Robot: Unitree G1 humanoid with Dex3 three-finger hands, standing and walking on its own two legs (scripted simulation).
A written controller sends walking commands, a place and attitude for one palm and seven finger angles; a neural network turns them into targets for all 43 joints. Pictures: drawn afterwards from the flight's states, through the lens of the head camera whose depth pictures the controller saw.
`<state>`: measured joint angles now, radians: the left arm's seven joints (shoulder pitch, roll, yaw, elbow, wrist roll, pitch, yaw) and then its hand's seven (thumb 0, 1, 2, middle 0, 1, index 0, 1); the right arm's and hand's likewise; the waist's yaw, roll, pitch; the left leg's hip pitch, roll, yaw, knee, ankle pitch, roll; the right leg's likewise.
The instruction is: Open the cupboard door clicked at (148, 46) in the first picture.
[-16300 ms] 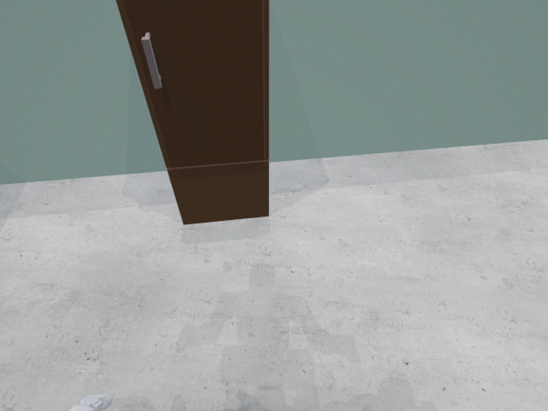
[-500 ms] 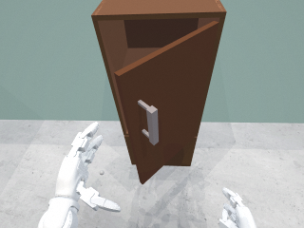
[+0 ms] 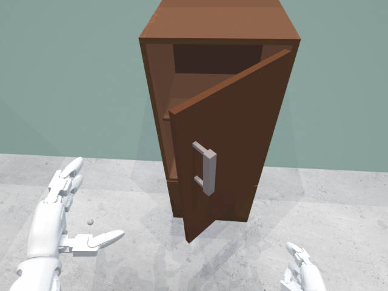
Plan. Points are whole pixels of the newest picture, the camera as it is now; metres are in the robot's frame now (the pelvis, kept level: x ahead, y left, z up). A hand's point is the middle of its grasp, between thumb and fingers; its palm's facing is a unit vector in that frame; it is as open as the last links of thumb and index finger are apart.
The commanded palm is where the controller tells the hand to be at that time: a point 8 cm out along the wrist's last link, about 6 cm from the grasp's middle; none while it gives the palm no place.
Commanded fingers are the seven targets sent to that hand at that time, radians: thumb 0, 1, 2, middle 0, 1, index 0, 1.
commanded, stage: draw the hand back to the body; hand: left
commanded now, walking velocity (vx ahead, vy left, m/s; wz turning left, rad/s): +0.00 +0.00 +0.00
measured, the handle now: (203, 169) +0.37 +0.03 +0.05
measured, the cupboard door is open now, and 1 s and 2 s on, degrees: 46 46 46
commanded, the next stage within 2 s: step back with the hand held close in 0.76 s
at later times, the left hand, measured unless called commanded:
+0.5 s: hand (37, 197) +0.21 +0.27 +0.17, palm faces +0.47 -0.78 -0.42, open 8.0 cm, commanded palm +0.16 +0.30 +0.17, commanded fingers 0.00 0.90 0.90 -0.20 -0.30 -0.20 -0.30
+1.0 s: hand (42, 193) +0.20 +0.26 +0.18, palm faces +0.44 -0.78 -0.45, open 7.4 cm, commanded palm +0.15 +0.29 +0.18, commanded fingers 0.00 0.90 0.90 -0.20 -0.30 -0.20 -0.30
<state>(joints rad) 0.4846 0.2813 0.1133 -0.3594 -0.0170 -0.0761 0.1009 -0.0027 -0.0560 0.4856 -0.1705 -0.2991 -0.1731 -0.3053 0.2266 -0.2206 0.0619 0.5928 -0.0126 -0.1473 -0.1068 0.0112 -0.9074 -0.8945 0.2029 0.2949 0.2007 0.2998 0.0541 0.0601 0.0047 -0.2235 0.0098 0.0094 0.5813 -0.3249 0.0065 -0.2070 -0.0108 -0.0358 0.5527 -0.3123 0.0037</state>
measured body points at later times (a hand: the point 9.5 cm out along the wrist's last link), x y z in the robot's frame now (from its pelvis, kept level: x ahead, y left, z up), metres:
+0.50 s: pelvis +0.01 +0.00 +0.01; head +0.00 -0.02 +0.46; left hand +0.17 +0.31 +0.19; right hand +0.20 -0.22 -0.07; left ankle -0.01 +0.11 -0.73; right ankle -0.01 -0.12 -0.73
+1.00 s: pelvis +0.00 -0.01 +0.01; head +0.00 -0.03 +0.46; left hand +0.18 +0.30 +0.20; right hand +0.19 -0.23 -0.07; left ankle -0.01 +0.11 -0.73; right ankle -0.01 -0.12 -0.73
